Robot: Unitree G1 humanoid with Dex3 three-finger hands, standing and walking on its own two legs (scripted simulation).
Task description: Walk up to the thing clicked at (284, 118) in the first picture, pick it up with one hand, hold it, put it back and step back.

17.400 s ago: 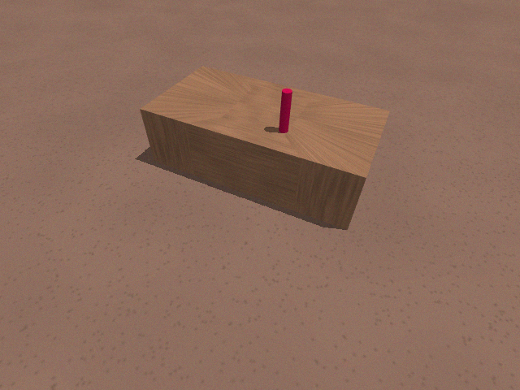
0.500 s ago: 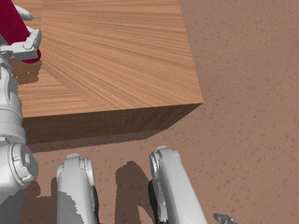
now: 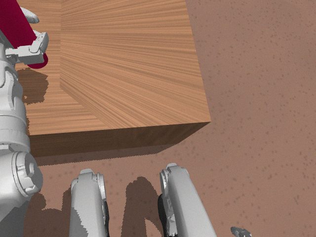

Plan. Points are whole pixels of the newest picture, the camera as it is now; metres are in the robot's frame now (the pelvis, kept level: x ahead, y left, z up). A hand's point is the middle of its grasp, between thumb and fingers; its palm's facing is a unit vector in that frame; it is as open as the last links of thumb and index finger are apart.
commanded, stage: settle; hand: left
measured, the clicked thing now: (13, 24) +0.56 +0.25 +0.07
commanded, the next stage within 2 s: lift in 0.42 s
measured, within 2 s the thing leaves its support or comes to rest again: neither
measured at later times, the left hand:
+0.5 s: hand (19, 27) +0.56 +0.24 +0.07, palm faces +0.17 -0.99 -0.02, open 6.2 cm
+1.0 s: hand out of the picture +0.52 +0.24 +0.12, palm faces +0.18 -0.98 -0.02, open 6.2 cm
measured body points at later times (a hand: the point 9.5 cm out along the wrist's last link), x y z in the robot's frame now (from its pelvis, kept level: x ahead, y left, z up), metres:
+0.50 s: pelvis +0.01 +0.01 +0.03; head +0.22 +0.06 +0.43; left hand +0.54 +0.29 +0.07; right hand +0.07 -0.25 -0.08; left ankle +0.08 +0.14 -0.46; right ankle +0.07 -0.14 -0.45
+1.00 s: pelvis +0.02 +0.01 +0.09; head +0.20 +0.06 +0.50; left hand +0.50 +0.29 +0.12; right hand +0.10 -0.24 -0.03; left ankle +0.08 +0.14 -0.46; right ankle +0.07 -0.14 -0.45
